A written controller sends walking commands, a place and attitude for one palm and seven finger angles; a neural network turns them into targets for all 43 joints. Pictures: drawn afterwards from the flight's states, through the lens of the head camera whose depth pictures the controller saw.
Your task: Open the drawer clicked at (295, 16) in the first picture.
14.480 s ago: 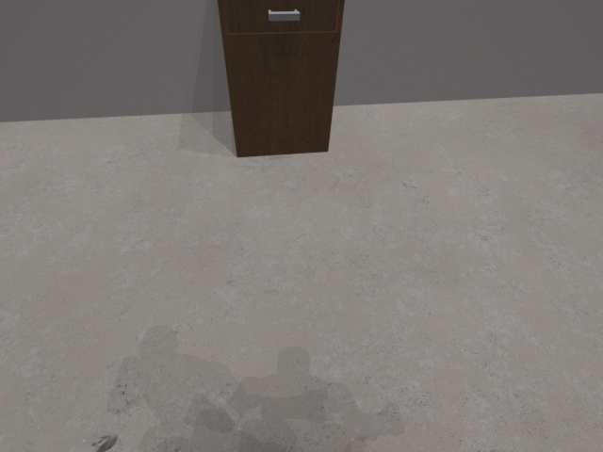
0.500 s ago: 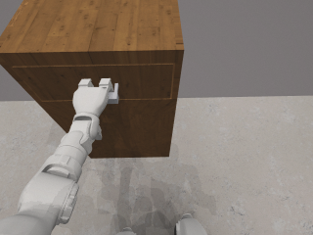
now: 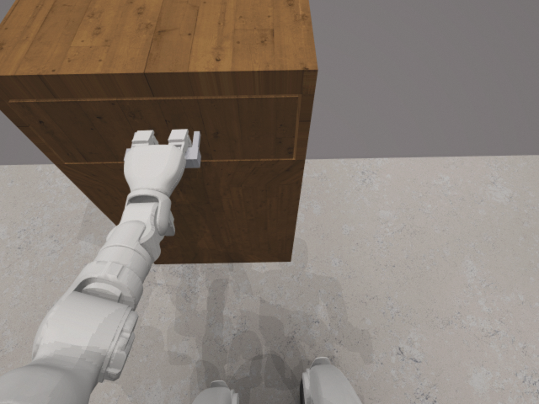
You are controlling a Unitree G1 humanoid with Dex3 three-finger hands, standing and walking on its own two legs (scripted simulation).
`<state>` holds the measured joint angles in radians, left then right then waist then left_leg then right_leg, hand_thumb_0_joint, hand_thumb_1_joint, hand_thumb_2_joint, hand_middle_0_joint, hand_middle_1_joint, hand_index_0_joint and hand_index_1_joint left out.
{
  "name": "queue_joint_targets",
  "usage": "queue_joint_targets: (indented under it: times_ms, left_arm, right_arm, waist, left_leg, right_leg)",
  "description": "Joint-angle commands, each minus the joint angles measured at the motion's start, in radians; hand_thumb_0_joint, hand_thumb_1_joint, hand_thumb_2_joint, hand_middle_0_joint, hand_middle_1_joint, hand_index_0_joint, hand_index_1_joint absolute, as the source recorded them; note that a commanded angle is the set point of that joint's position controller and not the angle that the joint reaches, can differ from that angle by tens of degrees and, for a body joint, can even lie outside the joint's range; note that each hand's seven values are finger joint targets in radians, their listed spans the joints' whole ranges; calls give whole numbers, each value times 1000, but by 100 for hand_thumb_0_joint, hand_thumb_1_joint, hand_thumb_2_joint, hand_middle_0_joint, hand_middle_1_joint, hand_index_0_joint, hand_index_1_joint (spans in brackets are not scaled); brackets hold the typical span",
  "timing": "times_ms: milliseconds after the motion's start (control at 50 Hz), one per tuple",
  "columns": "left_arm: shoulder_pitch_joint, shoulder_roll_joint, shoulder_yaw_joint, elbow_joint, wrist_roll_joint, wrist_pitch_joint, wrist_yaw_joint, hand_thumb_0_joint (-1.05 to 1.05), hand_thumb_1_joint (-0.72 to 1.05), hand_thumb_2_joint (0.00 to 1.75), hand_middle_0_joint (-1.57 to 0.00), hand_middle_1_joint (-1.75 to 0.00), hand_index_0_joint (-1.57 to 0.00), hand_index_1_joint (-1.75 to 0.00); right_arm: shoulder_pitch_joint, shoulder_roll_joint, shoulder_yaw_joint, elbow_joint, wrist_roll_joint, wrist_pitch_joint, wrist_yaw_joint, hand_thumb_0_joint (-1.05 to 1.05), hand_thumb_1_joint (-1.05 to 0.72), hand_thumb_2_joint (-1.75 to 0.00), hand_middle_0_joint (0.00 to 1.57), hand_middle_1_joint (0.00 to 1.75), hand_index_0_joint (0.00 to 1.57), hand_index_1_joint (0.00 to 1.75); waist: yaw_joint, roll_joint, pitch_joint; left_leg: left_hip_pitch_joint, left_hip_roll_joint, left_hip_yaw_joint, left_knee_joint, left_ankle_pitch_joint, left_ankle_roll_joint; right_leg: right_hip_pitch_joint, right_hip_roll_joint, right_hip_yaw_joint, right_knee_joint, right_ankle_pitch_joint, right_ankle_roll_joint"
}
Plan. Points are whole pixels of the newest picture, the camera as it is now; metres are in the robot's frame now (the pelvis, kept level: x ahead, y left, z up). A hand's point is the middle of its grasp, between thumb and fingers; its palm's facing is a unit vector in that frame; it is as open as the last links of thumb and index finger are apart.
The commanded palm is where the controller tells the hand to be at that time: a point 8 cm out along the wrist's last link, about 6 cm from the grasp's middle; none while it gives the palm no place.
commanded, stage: lower the fingers behind the handle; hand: left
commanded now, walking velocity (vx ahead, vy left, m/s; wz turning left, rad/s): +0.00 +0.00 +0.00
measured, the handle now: (165, 147) +0.53 +0.15 +0.01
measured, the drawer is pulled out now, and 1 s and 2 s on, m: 0.00 0.00 0.11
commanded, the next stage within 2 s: close the thumb around the handle in 0.16 s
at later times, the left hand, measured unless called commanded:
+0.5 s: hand (169, 182) +0.47 +0.15 -0.01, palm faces -0.04 +0.00 -1.00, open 12.3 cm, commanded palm +0.45 +0.15 +0.04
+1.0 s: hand (169, 180) +0.48 +0.15 -0.01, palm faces -0.04 +0.00 -1.00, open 6.0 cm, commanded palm +0.45 +0.15 +0.04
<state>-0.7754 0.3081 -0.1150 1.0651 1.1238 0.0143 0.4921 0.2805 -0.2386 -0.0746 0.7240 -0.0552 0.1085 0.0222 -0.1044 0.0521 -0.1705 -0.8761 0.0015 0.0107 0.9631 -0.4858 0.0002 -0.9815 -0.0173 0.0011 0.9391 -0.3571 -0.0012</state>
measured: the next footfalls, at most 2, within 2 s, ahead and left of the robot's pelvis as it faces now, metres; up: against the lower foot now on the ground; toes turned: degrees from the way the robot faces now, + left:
none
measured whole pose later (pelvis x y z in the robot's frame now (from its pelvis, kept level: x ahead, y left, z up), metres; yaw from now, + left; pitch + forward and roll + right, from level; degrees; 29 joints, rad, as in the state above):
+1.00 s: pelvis +0.00 +0.00 +0.00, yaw +0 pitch +23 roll +1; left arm -0.79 0.31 -0.12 1.07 1.12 0.02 0.49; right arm 0.29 -0.24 -0.07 0.72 -0.05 0.10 0.02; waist -0.11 0.05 -0.17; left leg -0.87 0.00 0.01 0.95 -0.49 0.00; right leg -0.98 -0.02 0.00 0.93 -0.36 0.00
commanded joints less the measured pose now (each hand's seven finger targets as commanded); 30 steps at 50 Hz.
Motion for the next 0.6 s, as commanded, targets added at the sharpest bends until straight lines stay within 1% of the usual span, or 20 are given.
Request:
queue_joint_targets:
  times_ms: [0,40,100,120,140,160,180,240,300,340,360,380,400,420,440,500,520,540,560,580]
  left_arm:
    - [-409,148,34,-178,-7,1,32,0,-50,30,-30,-120,-30,-120]
    - [-425,151,27,-176,-4,-2,27,0,-50,30,-30,-120,-30,-120]
    - [-425,174,47,-187,-3,-12,26,0,-50,30,-30,-120,-30,-120]
    - [-407,153,31,-175,-1,-11,25,0,-50,30,-30,-120,-30,-120]
    - [-402,164,42,-171,0,-11,26,0,-50,30,-30,-120,-30,-120]
    - [-415,157,33,-177,4,-11,30,0,-50,30,-30,-120,-30,-120]
    - [-403,139,24,-172,3,-10,31,0,-50,30,-30,-120,-30,-120]
    - [-416,166,41,-172,2,-9,34,0,-50,30,-30,-120,-30,-120]
    - [-440,151,26,-159,1,-1,34,0,-33,37,-31,-122,-31,-122]
    - [-439,180,47,-173,1,-2,35,0,-22,42,-32,-123,-32,-123]
    - [-432,171,42,-185,0,-2,34,0,-16,44,-32,-124,-32,-124]
    - [-411,150,30,-178,0,-1,30,0,-11,47,-33,-124,-33,-124]
    - [-417,134,21,-171,-4,0,27,0,-5,49,-33,-125,-33,-125]
    - [-419,122,8,-156,-4,2,24,0,0,52,-34,-125,-34,-125]
    - [-427,155,32,-156,-3,1,25,0,6,54,-34,-126,-34,-126]
    - [-456,110,-7,-149,1,5,25,0,23,61,-35,-128,-35,-128]
    - [-459,148,20,-155,2,4,28,0,28,64,-36,-128,-36,-128]
    - [-456,141,13,-154,0,6,26,0,34,66,-36,-129,-36,-129]
    - [-450,154,26,-152,-3,5,25,0,40,68,-36,-130,-36,-130]
    - [-446,152,21,-158,-3,4,21,0,45,71,-37,-130,-37,-130]
  right_arm:
    - [114,-144,-40,-59,-6,-13,-16,0,-90,-90,20,30,20,30]
    - [117,-145,-39,-56,-2,-15,-19,0,-90,-90,20,30,20,30]
    - [116,-145,-37,-59,-4,-17,-22,0,-90,-90,20,30,20,30]
    - [118,-143,-38,-59,-4,-16,-20,0,-90,-90,20,30,20,30]
    - [117,-143,-38,-58,-3,-17,-20,0,-90,-90,20,30,20,30]
    - [118,-143,-38,-57,-4,-17,-21,0,-90,-90,20,30,20,30]
    - [115,-141,-39,-60,-3,-17,-19,0,-90,-90,20,30,20,30]
    - [116,-144,-38,-58,-3,-18,-20,0,-90,-90,20,30,20,30]
    - [111,-143,-37,-57,-1,-21,-21,0,-90,-90,20,30,20,30]
    - [120,-146,-39,-55,-4,-20,-22,0,-90,-90,20,30,20,30]
    - [119,-143,-40,-60,-5,-20,-22,0,-90,-90,20,30,20,30]
    - [119,-138,-40,-62,-3,-19,-21,0,-90,-90,20,30,20,30]
    - [119,-139,-40,-62,-4,-19,-20,0,-90,-90,20,30,20,30]
    - [122,-138,-40,-58,-1,-20,-21,0,-90,-90,20,30,20,30]
    - [121,-144,-38,-54,0,-19,-22,0,-90,-90,20,30,20,30]
    - [118,-139,-38,-59,1,-24,-23,0,-90,-90,20,30,20,30]
    - [125,-144,-38,-53,0,-25,-24,0,-90,-90,20,30,20,30]
    - [123,-143,-38,-56,-1,-24,-24,0,-90,-90,20,30,20,30]
    - [126,-144,-38,-55,-2,-25,-25,0,-90,-90,20,30,20,30]
    - [125,-144,-37,-57,-2,-25,-26,0,-90,-90,20,30,20,30]
  waist:
    - [-29,-26,-449]
    - [-35,-40,-432]
    - [-25,-38,-449]
    - [-26,-23,-449]
    - [-23,-35,-441]
    - [-32,-37,-440]
    - [-27,-39,-434]
    - [-30,-43,-445]
    - [-39,-32,-419]
    - [-31,-32,-462]
    - [-29,-19,-481]
    - [-24,-25,-477]
    - [-32,-22,-476]
    - [-41,-38,-444]
    - [-37,-56,-439]
    - [-50,-31,-423]
    - [-44,-31,-438]
    - [-45,-26,-442]
    - [-43,-49,-448]
    - [-43,-37,-455]
  left_leg:
    - [191,-35,0,-103,371,32]
    - [181,-33,0,-106,351,34]
    - [181,-37,-1,-108,359,34]
    - [187,-36,1,-105,365,33]
    - [178,-35,4,-103,363,33]
    - [182,-34,2,-101,370,33]
    - [174,-36,5,-103,355,33]
    - [170,-36,5,-102,346,34]
    - [164,-38,2,-103,335,34]
    - [178,-38,5,-99,354,35]
    - [191,-38,6,-97,376,34]
    - [189,-39,7,-98,385,32]
    - [194,-38,4,-95,395,32]
    - [181,-35,3,-97,376,32]
    - [170,-35,2,-97,362,34]
    - [173,-37,0,-101,341,33]
    - [176,-35,0,-99,346,33]
    - [179,-37,4,-98,347,34]
    - [169,-38,4,-97,348,36]
    - [175,-38,4,-97,356,35]
  right_leg:
    - [376,38,-22,-96,327,-40]
    - [369,37,-19,-101,310,-37]
    - [388,36,-19,-94,321,-40]
    - [378,36,-19,-94,323,-40]
    - [376,36,-19,-92,323,-39]
    - [372,36,-19,-92,330,-39]
    - [375,36,-19,-97,318,-38]
    - [378,36,-17,-94,314,-38]
    - [359,37,-18,-98,296,-40]
    - [384,35,-16,-93,321,-37]
    - [392,36,-15,-89,343,-37]
    - [396,36,-18,-88,350,-38]
    - [388,37,-20,-87,356,-39]
    - [374,37,-22,-91,341,-36]
    - [374,37,-19,-91,329,-35]
    - [349,38,-22,-98,298,-38]
    - [353,36,-20,-92,302,-38]
    - [360,37,-18,-96,309,-37]
    - [375,36,-17,-95,317,-35]
    - [377,36,-16,-93,326,-36]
